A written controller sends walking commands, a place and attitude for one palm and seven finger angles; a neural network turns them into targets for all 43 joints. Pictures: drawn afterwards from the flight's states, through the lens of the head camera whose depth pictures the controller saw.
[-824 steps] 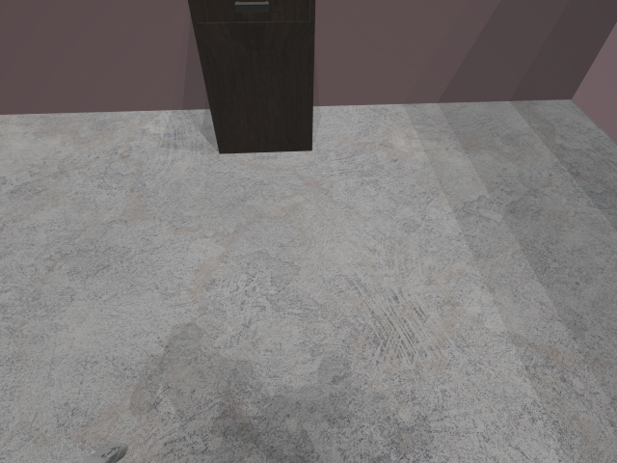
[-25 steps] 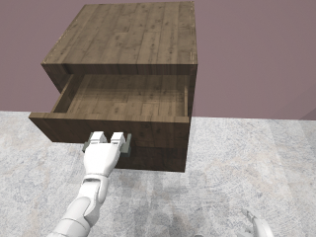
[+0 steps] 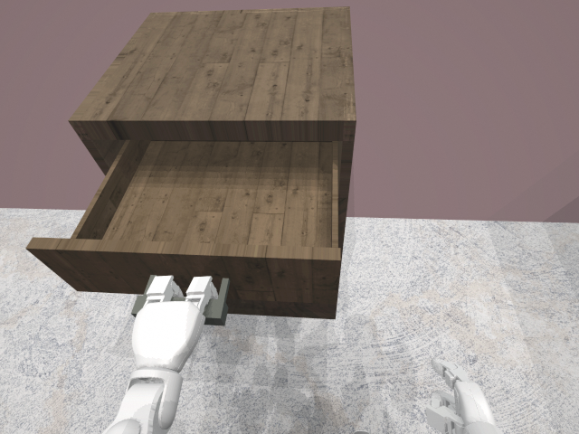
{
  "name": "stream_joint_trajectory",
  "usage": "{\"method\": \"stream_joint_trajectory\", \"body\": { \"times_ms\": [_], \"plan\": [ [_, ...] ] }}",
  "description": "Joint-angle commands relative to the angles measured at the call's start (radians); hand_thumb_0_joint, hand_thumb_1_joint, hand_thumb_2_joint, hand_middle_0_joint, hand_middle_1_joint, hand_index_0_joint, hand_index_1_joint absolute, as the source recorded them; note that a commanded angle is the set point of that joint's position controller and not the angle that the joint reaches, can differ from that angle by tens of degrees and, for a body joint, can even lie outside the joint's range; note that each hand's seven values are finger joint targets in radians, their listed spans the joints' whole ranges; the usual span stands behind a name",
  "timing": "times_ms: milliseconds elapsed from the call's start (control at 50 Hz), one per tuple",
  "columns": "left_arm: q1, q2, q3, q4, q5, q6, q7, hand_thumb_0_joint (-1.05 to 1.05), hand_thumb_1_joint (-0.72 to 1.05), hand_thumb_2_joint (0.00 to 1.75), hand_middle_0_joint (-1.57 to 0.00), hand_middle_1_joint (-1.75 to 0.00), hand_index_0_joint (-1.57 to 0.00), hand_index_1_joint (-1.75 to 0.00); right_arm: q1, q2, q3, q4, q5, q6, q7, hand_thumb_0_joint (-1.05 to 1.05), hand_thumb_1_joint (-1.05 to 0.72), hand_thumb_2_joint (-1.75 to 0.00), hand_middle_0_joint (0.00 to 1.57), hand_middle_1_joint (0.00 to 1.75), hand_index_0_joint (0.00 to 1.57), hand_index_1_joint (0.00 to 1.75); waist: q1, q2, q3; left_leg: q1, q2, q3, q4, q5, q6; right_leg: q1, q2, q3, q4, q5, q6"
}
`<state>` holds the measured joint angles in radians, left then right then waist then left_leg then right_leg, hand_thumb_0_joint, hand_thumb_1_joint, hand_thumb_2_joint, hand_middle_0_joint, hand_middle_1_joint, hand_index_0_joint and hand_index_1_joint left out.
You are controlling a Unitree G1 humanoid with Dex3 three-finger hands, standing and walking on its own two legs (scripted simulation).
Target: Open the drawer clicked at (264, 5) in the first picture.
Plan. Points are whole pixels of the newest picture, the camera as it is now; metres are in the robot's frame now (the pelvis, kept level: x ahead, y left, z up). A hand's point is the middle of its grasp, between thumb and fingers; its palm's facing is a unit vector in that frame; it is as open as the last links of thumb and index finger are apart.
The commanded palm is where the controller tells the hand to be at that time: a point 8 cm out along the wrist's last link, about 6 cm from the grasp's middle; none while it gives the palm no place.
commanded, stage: pull the drawer open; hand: left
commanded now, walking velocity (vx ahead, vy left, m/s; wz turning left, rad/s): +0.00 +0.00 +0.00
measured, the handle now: (185, 296) +0.31 +0.19 -0.01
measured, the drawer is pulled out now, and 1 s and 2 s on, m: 0.24 0.30 0.28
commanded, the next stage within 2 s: open the thumb to release the handle in 0.64 s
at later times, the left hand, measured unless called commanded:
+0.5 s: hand (175, 382) +0.19 +0.18 -0.02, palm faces +0.01 -0.11 -0.99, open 6.3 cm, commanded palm +0.15 +0.19 +0.03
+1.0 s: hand (167, 376) +0.20 +0.19 -0.02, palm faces +0.04 -0.11 -0.99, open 7.4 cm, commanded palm +0.16 +0.19 +0.03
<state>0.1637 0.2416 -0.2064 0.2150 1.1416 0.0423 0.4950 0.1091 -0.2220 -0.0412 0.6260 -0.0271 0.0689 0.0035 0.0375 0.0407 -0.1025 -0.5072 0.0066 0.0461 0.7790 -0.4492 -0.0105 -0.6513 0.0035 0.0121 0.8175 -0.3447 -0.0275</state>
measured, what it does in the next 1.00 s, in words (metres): stands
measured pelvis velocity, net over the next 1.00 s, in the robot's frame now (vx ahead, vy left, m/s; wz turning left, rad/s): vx -0.01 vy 0.00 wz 0.01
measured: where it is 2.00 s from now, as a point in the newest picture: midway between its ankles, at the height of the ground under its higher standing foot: outside the picture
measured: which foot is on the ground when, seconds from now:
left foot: down 0.00-1.00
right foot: down 0.00-1.00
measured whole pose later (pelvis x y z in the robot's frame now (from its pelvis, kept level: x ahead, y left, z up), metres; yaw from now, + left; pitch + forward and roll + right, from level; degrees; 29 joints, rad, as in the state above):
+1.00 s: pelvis -0.01 +0.00 -0.01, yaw +0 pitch +11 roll +2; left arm 0.38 0.24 -0.18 0.02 1.11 0.07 0.55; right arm 0.10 -0.24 -0.03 0.62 -0.04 0.07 0.00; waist 0.06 0.05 -0.11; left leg -0.58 0.00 0.04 0.88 -0.49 -0.01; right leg -0.72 0.00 0.01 0.93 -0.39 -0.03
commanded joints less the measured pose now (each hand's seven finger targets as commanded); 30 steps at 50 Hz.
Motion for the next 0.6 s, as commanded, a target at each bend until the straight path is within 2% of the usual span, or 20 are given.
{"method": "stream_joint_trajectory", "body": {
  "times_ms": [0, 60, 120, 140, 220, 260, 320, 360, 380, 400, 420, 440, 480, 500, 520, 540, 580],
  "plan": [
    [0.026, 0.133, 0.138, -0.227, -0.018, 0.011, 0.063, 0.0, 0.9, 0.9, -0.4, -1.35, -0.4, -1.35, -0.115, -0.088, -0.023, -0.16, -0.006, -0.049, -0.009, 0.0, -0.9, -0.9, 0.2, 0.3, 0.2, 0.3, 0.038, -0.102, -0.242, -0.005, -0.055, -0.011, -0.063, 0.288, 0.015, 0.269, 0.015, 0.026, -0.099, 0.324, -0.023],
    [0.052, 0.125, 0.131, -0.262, -0.019, 0.011, 0.073, 0.0, 0.9, 0.9, -0.4, -1.35, -0.4, -1.35, -0.122, -0.085, -0.02, -0.159, -0.009, -0.05, -0.008, 0.0, -0.9, -0.9, 0.2, 0.3, 0.2, 0.3, 0.034, -0.111, -0.235, -0.021, -0.059, -0.009, -0.054, 0.257, 0.019, 0.266, 0.01, 0.034, -0.095, 0.315, -0.019],
    [0.088, 0.133, 0.141, -0.296, -0.012, 0.009, 0.085, 0.0, 0.9, 0.9, -0.4, -1.35, -0.4, -1.35, -0.128, -0.085, -0.02, -0.164, -0.011, -0.052, -0.007, 0.0, -0.9, -0.9, 0.2, 0.3, 0.2, 0.3, 0.039, -0.077, -0.237, -0.012, -0.058, -0.013, -0.047, 0.26, 0.017, 0.245, 0.014, 0.039, -0.085, 0.305, -0.024],
    [0.111, 0.113, 0.119, -0.296, -0.015, 0.011, 0.085, 0.0, 0.9, 0.9, -0.4, -1.35, -0.4, -1.35, -0.13, -0.082, -0.019, -0.165, -0.012, -0.053, -0.003, 0.0, -0.9, -0.9, 0.2, 0.3, 0.2, 0.3, 0.037, -0.079, -0.23, -0.008, -0.057, -0.013, -0.044, 0.257, 0.018, 0.24, 0.014, 0.03, -0.085, 0.298, -0.023],
    [0.138, 0.141, 0.151, -0.315, -0.016, 0.01, 0.092, 0.0, 0.9, 0.9, -0.4, -1.35, -0.4, -1.35, -0.138, -0.084, -0.014, -0.169, -0.012, -0.052, -0.007, 0.0, -0.9, -0.9, 0.2, 0.3, 0.2, 0.3, 0.042, -0.095, -0.217, -0.026, -0.059, -0.016, -0.04, 0.225, 0.019, 0.229, 0.016, 0.037, -0.085, 0.259, -0.022],
    [0.153, 0.122, 0.128, -0.323, -0.016, 0.01, 0.091, 0.0, 0.9, 0.9, -0.4, -1.35, -0.4, -1.35, -0.142, -0.079, -0.012, -0.172, -0.012, -0.053, -0.005, 0.0, -0.9, -0.9, 0.2, 0.3, 0.2, 0.3, 0.039, -0.082, -0.2, -0.025, -0.059, -0.018, -0.037, 0.213, 0.02, 0.212, 0.017, 0.03, -0.084, 0.235, -0.023],
    [0.172, 0.143, 0.15, -0.347, -0.015, 0.005, 0.096, 0.0, 0.9, 0.9, -0.4, -1.35, -0.4, -1.35, -0.144, -0.08, -0.01, -0.177, -0.017, -0.053, -0.007, 0.0, -0.9, -0.9, 0.2, 0.3, 0.2, 0.3, 0.046, -0.08, -0.215, -0.018, -0.059, -0.019, -0.033, 0.212, 0.02, 0.212, 0.018, 0.042, -0.082, 0.234, -0.025],
    [0.207, 0.12, 0.127, -0.351, -0.017, 0.002, 0.093, 0.0, 0.9, 0.9, -0.4, -1.35, -0.4, -1.35, -0.144, -0.078, -0.009, -0.18, -0.016, -0.053, -0.002, 0.0, -0.9, -0.9, 0.2, 0.3, 0.2, 0.3, 0.042, -0.093, -0.202, -0.022, -0.059, -0.021, -0.027, 0.216, 0.021, 0.203, 0.019, 0.036, -0.077, 0.236, -0.025],
    [0.227, 0.119, 0.125, -0.36, -0.022, 0.002, 0.091, 0.0, 0.9, 0.9, -0.4, -1.35, -0.4, -1.35, -0.147, -0.078, -0.008, -0.186, -0.016, -0.054, -0.001, 0.0, -0.9, -0.9, 0.2, 0.3, 0.2, 0.3, 0.048, -0.082, -0.193, -0.029, -0.059, -0.02, -0.03, 0.204, 0.021, 0.205, 0.016, 0.033, -0.08, 0.22, -0.024],
    [0.224, 0.145, 0.151, -0.364, -0.02, 0.0, 0.093, 0.0, 0.9, 0.9, -0.4, -1.35, -0.4, -1.35, -0.148, -0.081, -0.007, -0.186, -0.016, -0.052, -0.002, 0.0, -0.9, -0.9, 0.2, 0.3, 0.2, 0.3, 0.047, -0.093, -0.196, -0.029, -0.058, -0.024, -0.03, 0.206, 0.019, 0.204, 0.02, 0.045, -0.082, 0.219, -0.028],
    [0.252, 0.133, 0.142, -0.375, -0.018, -0.002, 0.093, 0.0, 0.9, 0.9, -0.4, -1.35, -0.4, -1.35, -0.15, -0.077, -0.007, -0.191, -0.017, -0.054, 0.0, 0.0, -0.9, -0.9, 0.2, 0.3, 0.2, 0.3, 0.055, -0.086, -0.196, -0.028, -0.058, -0.021, -0.029, 0.204, 0.019, 0.202, 0.019, 0.044, -0.078, 0.215, -0.027],
    [0.253, 0.112, 0.11, -0.395, -0.017, -0.004, 0.091, 0.0, 0.9, 0.9, -0.4, -1.35, -0.4, -1.35, -0.152, -0.078, -0.006, -0.195, -0.019, -0.054, 0.005, 0.0, -0.9, -0.9, 0.2, 0.3, 0.2, 0.3, 0.047, -0.067, -0.188, -0.023, -0.058, -0.024, -0.027, 0.201, 0.019, 0.186, 0.02, 0.04, -0.075, 0.202, -0.028],
    [0.292, 0.116, 0.118, -0.4, -0.021, -0.012, 0.089, 0.0, 0.9, 0.9, -0.4, -1.35, -0.4, -1.35, -0.145, -0.076, -0.007, -0.199, -0.02, -0.056, 0.009, 0.0, -0.9, -0.9, 0.2, 0.3, 0.2, 0.3, 0.052, -0.091, -0.191, -0.027, -0.057, -0.023, -0.02, 0.204, 0.022, 0.189, 0.021, 0.039, -0.072, 0.202, -0.027],
    [0.326, 0.135, 0.145, -0.395, -0.025, -0.016, 0.091, 0.0, 0.9, 0.9, -0.4, -1.35, -0.4, -1.35, -0.148, -0.078, -0.005, -0.204, -0.018, -0.057, 0.008, 0.0, -0.9, -0.9, 0.2, 0.3, 0.2, 0.3, 0.057, -0.096, -0.185, -0.038, -0.056, -0.026, -0.021, 0.2, 0.02, 0.19, 0.022, 0.045, -0.076, 0.202, -0.03],
    [0.328, 0.128, 0.133, -0.403, -0.024, -0.019, 0.091, 0.0, 0.9, 0.9, -0.4, -1.35, -0.4, -1.35, -0.148, -0.078, -0.002, -0.205, -0.019, -0.056, 0.01, 0.0, -0.9, -0.9, 0.2, 0.3, 0.2, 0.3, 0.055, -0.099, -0.175, -0.043, -0.058, -0.025, -0.019, 0.187, 0.021, 0.182, 0.019, 0.05, -0.075, 0.19, -0.028],
    [0.327, 0.127, 0.13, -0.416, -0.022, -0.022, 0.09, 0.0, 0.9, 0.9, -0.4, -1.35, -0.4, -1.35, -0.147, -0.079, -0.004, -0.205, -0.022, -0.058, 0.012, 0.0, -0.9, -0.9, 0.2, 0.3, 0.2, 0.3, 0.056, -0.085, -0.18, -0.045, -0.058, -0.024, -0.017, 0.186, 0.021, 0.181, 0.018, 0.055, -0.072, 0.192, -0.029],
    [0.41, 0.119, 0.127, -0.429, -0.025, -0.031, 0.091, 0.0, 0.9, 0.9, -0.4, -1.35, -0.4, -1.35, -0.141, -0.075, -0.004, -0.213, -0.022, -0.061, 0.02, 0.0, -0.9, -0.9, 0.2, 0.3, 0.2, 0.3, 0.067, -0.078, -0.196, -0.045, -0.059, -0.02, -0.007, 0.217, 0.02, 0.194, 0.02, 0.058, -0.057, 0.237, -0.031]
  ]
}}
